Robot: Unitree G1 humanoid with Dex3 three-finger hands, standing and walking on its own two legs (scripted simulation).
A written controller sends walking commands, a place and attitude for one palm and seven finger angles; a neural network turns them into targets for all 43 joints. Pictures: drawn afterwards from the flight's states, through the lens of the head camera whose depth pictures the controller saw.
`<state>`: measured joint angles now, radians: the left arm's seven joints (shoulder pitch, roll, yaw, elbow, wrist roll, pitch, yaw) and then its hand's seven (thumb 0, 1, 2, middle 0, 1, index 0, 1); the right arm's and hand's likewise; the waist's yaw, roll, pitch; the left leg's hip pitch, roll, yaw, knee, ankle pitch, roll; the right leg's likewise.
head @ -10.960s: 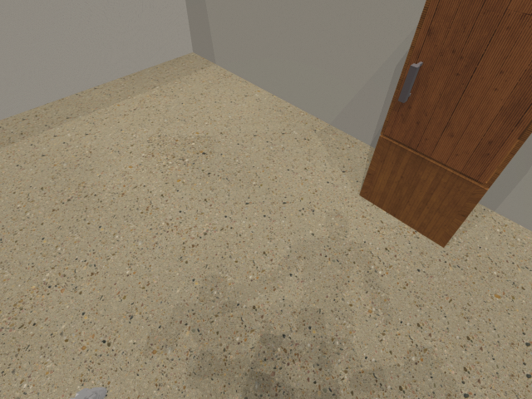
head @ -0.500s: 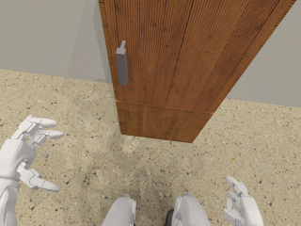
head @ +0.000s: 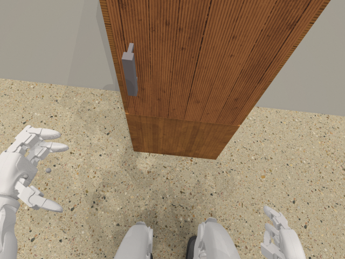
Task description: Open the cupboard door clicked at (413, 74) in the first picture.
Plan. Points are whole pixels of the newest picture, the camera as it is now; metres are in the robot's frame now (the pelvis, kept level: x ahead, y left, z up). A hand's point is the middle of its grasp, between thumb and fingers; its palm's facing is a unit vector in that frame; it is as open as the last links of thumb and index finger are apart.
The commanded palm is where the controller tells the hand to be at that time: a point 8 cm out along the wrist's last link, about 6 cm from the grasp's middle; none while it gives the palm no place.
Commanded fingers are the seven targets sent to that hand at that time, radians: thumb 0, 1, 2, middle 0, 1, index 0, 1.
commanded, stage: raise the hand with hooked fingers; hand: left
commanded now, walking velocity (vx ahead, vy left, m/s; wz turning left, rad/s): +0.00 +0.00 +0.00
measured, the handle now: (132, 70) +0.57 +0.15 +0.03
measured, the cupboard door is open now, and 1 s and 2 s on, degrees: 0 0 0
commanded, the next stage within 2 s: move the hooked fingers beside the handle in 0.18 s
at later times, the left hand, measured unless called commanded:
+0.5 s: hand (56, 158) +0.31 +0.27 +0.03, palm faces -0.04 -1.00 -0.03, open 14.0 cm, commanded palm +0.30 +0.31 +0.04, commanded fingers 0.00 -0.50 0.30 -0.30 -1.20 -0.30 -1.20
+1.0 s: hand (78, 125) +0.39 +0.24 +0.03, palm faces -0.04 -1.00 -0.03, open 14.0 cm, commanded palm +0.37 +0.29 +0.03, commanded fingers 0.00 -0.50 0.30 -0.30 -1.20 -0.30 -1.20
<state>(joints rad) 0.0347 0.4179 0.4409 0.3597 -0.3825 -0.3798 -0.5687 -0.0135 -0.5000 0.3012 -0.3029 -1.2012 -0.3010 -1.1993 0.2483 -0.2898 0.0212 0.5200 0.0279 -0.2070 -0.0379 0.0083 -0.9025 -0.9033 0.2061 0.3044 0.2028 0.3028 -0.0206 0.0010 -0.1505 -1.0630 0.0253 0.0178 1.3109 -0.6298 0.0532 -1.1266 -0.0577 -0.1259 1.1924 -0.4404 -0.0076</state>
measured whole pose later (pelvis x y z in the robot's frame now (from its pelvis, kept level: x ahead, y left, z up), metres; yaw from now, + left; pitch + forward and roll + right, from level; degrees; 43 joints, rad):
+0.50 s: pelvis +0.00 +0.00 +0.00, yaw +1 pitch +22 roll -4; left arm -0.11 0.42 0.40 0.46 -0.34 -0.37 -0.55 -0.01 -0.50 0.30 -0.30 -1.20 -0.30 -1.20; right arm 0.23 -0.29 0.04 0.53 0.03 -0.20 -0.06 0.01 -0.90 -0.90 0.21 0.30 0.20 0.30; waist -0.01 0.00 -0.15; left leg -1.08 0.02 0.01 1.33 -0.63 0.05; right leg -1.14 -0.07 -0.13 1.21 -0.44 -0.01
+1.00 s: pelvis +0.00 +0.00 +0.00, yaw -1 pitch +24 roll -3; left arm -0.38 0.45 0.42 0.71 -0.26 -0.42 -0.48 -0.01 -0.50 0.30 -0.30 -1.20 -0.30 -1.20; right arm 0.28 -0.28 0.03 0.58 0.02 -0.10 -0.04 0.01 -0.90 -0.90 0.21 0.30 0.20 0.30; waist -0.07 0.00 -0.15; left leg -1.09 0.03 0.03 1.28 -0.61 0.05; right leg -1.17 -0.05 -0.11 1.18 -0.43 -0.01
